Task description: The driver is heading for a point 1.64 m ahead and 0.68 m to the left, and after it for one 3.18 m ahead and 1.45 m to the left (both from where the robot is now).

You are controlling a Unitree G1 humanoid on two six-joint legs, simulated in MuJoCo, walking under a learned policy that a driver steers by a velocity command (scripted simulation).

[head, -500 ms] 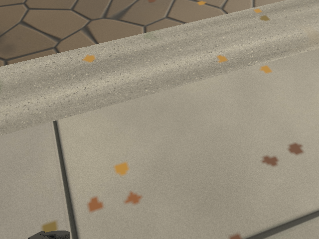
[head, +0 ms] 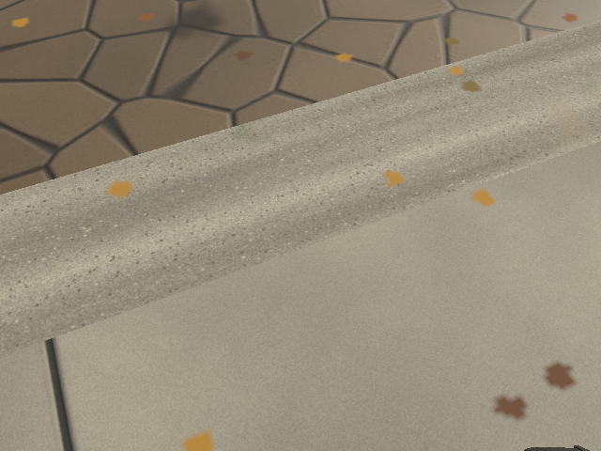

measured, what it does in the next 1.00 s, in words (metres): steps on the spot, turning left: right foot, then left foot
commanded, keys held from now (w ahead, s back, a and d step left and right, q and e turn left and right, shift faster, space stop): q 0.86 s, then no key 0.14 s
